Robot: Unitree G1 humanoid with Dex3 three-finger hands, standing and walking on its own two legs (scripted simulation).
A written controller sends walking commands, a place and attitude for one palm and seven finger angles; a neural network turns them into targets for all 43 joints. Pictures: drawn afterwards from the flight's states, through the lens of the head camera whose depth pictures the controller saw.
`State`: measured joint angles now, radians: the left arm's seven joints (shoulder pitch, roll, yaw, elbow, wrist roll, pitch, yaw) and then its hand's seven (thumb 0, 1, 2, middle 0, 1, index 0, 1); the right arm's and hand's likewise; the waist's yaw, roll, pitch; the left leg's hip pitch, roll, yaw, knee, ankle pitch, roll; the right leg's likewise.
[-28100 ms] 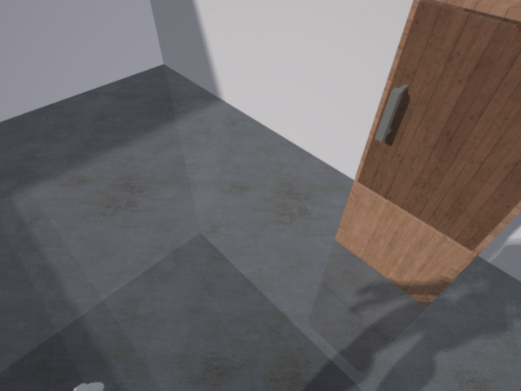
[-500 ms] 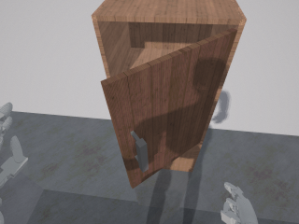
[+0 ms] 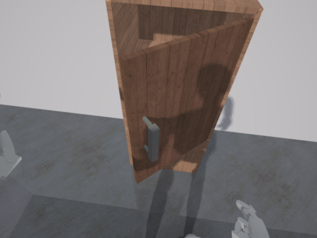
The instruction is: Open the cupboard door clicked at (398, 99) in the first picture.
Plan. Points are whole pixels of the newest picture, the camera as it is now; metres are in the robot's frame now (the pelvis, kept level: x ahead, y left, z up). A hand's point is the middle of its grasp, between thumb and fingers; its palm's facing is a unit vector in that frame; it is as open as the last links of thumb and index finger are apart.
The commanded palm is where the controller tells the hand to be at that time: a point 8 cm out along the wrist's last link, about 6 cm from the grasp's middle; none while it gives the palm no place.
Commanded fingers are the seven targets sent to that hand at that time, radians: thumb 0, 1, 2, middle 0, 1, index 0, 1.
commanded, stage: step back with the hand held close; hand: left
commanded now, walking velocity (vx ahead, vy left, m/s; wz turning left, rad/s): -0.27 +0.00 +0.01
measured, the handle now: (149, 139) +0.39 +0.06 +0.00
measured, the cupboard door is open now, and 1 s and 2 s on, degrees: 42 42 42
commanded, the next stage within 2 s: stop stepping back and stand still in 1.30 s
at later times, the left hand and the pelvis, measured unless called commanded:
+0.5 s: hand (12, 173) +0.18 +0.26 +0.18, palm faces +0.45 -0.73 -0.51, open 7.4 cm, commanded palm +0.10 +0.30 +0.20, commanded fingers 0.00 0.90 0.90 -0.20 -0.30 -0.20 -0.30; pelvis -0.02 -0.01 +0.00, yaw +3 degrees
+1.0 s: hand out of the picture +0.11 +0.26 +0.19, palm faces +0.48 -0.69 -0.54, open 7.4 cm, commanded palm +0.05 +0.29 +0.20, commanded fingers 0.00 0.90 0.90 -0.20 -0.30 -0.20 -0.30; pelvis -0.06 -0.02 +0.01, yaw +5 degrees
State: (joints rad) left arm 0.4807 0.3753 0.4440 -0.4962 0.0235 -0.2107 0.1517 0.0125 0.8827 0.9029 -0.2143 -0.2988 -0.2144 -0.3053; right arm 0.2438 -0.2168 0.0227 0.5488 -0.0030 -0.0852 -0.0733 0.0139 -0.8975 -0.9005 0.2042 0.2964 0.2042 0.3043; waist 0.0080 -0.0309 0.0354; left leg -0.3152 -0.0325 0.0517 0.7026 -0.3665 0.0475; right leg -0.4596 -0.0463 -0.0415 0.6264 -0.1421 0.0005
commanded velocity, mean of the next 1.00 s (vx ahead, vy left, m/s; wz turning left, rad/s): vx -0.39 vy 0.00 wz -0.06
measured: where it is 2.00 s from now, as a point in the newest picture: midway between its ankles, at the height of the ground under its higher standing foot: outside the picture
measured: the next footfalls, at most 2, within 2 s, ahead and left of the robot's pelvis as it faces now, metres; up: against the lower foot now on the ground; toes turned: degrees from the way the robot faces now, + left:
right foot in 1.06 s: -0.13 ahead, -0.14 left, +0.00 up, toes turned +2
left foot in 1.30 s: -0.09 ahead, +0.05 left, +0.00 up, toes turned +0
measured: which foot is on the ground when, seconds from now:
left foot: down 0.00-1.00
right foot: down 0.00-0.86, up 0.88-1.00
